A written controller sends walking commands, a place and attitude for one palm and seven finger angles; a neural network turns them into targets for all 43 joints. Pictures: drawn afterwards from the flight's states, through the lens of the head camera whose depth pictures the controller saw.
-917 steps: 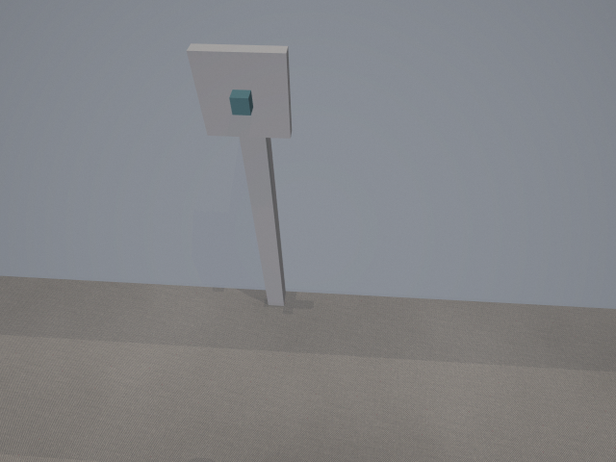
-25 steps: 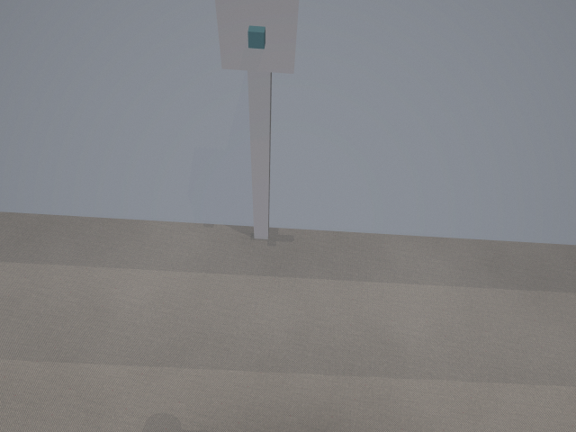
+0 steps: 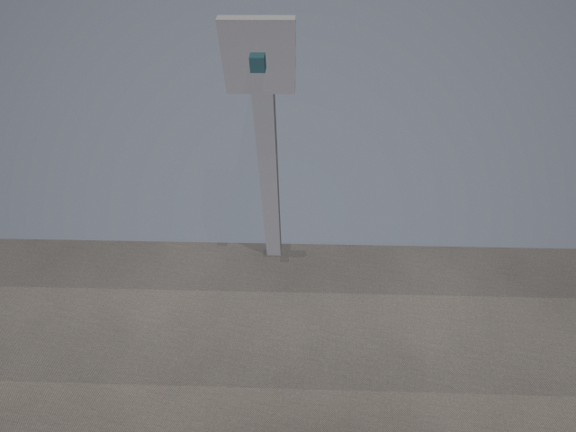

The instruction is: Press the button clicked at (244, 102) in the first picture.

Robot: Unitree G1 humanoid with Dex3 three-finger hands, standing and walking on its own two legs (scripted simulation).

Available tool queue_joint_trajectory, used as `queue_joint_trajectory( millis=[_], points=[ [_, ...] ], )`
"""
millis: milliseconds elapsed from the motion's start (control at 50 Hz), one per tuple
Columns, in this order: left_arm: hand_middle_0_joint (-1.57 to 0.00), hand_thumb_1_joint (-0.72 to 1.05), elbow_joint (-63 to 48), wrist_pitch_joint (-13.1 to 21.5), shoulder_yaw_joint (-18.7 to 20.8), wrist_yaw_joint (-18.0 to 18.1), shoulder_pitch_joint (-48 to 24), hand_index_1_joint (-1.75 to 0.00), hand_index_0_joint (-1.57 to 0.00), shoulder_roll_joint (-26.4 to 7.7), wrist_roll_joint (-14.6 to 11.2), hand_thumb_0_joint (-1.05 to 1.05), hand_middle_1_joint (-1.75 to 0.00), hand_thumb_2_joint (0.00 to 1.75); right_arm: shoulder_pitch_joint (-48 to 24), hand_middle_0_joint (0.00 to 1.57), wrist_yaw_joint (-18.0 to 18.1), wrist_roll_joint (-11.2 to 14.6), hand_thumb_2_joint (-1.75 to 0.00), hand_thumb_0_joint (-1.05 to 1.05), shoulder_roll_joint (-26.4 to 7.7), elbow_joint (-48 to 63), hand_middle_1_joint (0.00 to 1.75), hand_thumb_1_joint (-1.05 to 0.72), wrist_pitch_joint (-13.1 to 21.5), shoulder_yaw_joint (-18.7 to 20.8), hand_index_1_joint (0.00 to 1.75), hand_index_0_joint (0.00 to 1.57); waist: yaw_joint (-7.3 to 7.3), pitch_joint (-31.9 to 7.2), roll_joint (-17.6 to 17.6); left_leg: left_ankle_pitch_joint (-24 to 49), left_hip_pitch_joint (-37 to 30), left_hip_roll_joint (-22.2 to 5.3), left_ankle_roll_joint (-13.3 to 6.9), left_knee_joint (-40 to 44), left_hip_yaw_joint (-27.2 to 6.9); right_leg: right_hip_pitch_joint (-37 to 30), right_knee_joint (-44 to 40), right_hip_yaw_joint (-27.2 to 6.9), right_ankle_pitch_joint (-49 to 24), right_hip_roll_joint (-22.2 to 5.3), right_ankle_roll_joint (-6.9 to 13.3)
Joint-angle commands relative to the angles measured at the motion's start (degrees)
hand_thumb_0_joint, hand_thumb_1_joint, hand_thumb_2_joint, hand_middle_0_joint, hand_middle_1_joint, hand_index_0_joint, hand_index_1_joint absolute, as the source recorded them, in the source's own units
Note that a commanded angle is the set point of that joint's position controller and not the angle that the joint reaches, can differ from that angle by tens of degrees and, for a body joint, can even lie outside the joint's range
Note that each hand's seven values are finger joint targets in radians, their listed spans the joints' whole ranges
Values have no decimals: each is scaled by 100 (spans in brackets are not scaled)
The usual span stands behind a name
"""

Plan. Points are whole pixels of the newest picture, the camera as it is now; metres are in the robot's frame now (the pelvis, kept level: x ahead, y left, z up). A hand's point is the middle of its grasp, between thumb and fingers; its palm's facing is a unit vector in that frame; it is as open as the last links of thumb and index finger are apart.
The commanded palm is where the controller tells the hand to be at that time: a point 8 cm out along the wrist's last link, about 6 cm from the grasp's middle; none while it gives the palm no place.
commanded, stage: let the arm hang, fingers relaxed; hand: left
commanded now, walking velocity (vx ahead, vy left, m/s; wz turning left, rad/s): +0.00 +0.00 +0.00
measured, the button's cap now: (257, 62) +0.88 +0.12 +0.09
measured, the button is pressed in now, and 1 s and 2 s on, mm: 0 0 0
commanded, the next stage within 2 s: stand and wait in 0.28 s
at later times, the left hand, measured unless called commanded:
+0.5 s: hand out of the picture +0.06 +0.20 -0.16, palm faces +0.01 -0.96 -0.26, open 7.4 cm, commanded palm none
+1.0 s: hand out of the picture +0.12 +0.21 -0.15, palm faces -0.01 -0.95 -0.32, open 7.4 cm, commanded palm none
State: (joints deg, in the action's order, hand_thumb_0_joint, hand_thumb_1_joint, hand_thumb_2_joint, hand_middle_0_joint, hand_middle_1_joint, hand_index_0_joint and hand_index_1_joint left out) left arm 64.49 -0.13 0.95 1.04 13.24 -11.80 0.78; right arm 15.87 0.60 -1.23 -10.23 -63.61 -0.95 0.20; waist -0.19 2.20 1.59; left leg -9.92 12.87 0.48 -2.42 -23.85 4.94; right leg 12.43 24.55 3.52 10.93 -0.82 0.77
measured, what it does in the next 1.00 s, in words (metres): stands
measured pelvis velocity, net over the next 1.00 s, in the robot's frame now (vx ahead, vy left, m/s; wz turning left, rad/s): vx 0.04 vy -0.03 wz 0.00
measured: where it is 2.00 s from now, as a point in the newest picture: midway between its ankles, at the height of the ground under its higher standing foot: outside the picture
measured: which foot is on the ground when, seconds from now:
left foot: down 0.00-1.00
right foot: down 0.00-1.00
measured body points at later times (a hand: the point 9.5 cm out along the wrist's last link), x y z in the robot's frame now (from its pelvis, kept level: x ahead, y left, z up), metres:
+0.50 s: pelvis +0.03 -0.01 +0.01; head +0.04 -0.02 +0.45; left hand +0.06 +0.25 -0.14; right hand +0.06 -0.26 -0.15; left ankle +0.04 +0.09 -0.74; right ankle +0.03 -0.11 -0.74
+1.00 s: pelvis +0.04 -0.03 +0.01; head +0.06 -0.04 +0.46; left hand +0.12 +0.26 -0.13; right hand +0.11 -0.31 -0.14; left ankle +0.04 +0.09 -0.74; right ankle +0.03 -0.11 -0.74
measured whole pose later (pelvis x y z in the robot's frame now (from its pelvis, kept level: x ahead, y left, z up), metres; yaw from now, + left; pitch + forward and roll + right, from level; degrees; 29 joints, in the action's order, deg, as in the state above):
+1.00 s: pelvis +0.04 -0.03 +0.01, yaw +0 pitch -1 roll +0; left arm 65.8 1.6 0.8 0.2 6.0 -17.0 0.5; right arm 6.6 0.6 -0.9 -17.8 -65.3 -0.1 0.2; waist -0.3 2.7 0.9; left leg -9.6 5.7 -1.2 0.2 -16.6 4.2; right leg 5.2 17.1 4.0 10.8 1.4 2.7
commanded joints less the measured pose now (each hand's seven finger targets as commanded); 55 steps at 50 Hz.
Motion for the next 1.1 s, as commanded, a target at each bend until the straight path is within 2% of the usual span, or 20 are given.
queue_joint_trajectory(
  millis=[0,180,340,460,600,700,820,840,920,940,1000,1040,1080],
  points=[
    [-20,90,-168,106,118,68,174,-30,-20,-761,5,0,-30,90,185,20,52,0,-90,0,-732,127,30,-90,138,160,30,20,0,118,-86,-536,84,-690,18,736,-840,36,-631,-654,433,-568,189],
    [-20,90,-119,155,119,68,-46,-30,-20,-809,-5,0,-30,90,-55,20,76,14,-90,0,-816,56,30,-90,193,148,30,20,-3,-79,30,253,-237,-750,64,739,-804,-253,-630,-606,-261,-606,160],
    [-20,90,-116,206,142,59,-186,-30,-20,-990,-5,0,-30,90,-274,20,81,32,-90,0,-1049,40,30,-90,196,179,30,20,-30,-166,-101,442,-480,-769,87,726,-765,-348,-784,-654,-482,-635,177],
    [-20,90,-107,211,139,43,-321,-30,-20,-1103,-10,0,-30,90,-456,20,75,25,-90,0,-1176,27,30,-90,187,180,30,20,-41,-68,-101,377,-536,-794,97,788,-747,-339,-899,-664,-442,-657,186],
    [-20,90,-111,252,156,32,-452,-30,-20,-1307,-18,0,-30,90,-652,20,71,29,-90,0,-1395,42,30,-90,206,199,30,20,-43,-345,-104,674,-752,-825,106,786,-739,-561,-901,-694,-941,-703,203],
    [-20,90,-126,262,162,25,-585,-30,-20,-1447,-19,0,-30,90,-783,20,66,33,-90,0,-1533,61,30,-90,209,198,30,20,-45,-359,-135,762,-797,-848,119,831,-755,-637,-927,-698,-1090,-717,203],
    [-20,90,-147,262,162,14,-701,-30,-20,-1565,-18,0,-30,90,-923,20,53,33,-90,0,-1643,76,30,-90,200,190,30,20,-41,-246,-132,683,-809,-849,136,886,-758,-621,-1032,-726,-1028,-733,194],
    [-20,90,-154,264,167,15,-697,-30,-20,-1586,-13,0,-30,90,-936,20,49,38,-90,0,-1666,93,30,-90,191,197,30,20,-43,-319,-202,669,-861,-848,132,872,-742,-630,-1045,-725,-1017,-723,191],
    [-20,90,-166,276,168,9,-785,-30,-20,-1631,-20,0,-30,90,-990,20,51,29,-90,0,-1716,98,30,-90,211,192,30,20,-42,-429,-66,838,-909,-867,151,884,-737,-751,-1022,-746,-1265,-742,201],
    [-20,90,-179,276,177,14,-790,-30,-20,-1654,-13,0,-30,90,-999,20,54,37,-90,0,-1738,111,30,-90,203,190,30,20,-43,-399,-161,850,-914,-876,150,873,-727,-738,-1027,-723,-1309,-736,198],
    [-20,90,-181,269,168,10,-848,-30,-20,-1673,-21,0,-30,90,-1040,20,55,31,-90,0,-1758,106,30,-90,208,182,30,20,-40,-333,-65,869,-907,-882,162,908,-725,-738,-1038,-736,-1336,-748,199],
    [-20,90,-189,276,179,9,-834,-30,-20,-1700,-15,0,-30,90,-1029,20,59,42,-90,0,-1791,124,30,-90,202,184,30,20,-44,-380,-182,869,-947,-882,159,894,-717,-748,-1055,-751,-1374,-726,192],
    [-20,90,-191,283,180,17,-860,-30,-20,-1705,-21,0,-30,90,-1012,20,61,32,-90,0,-1779,105,30,-90,209,188,30,20,-46,-477,-139,982,-976,-889,168,882,-702,-861,-1022,-745,-1595,-762,194]
  ],
)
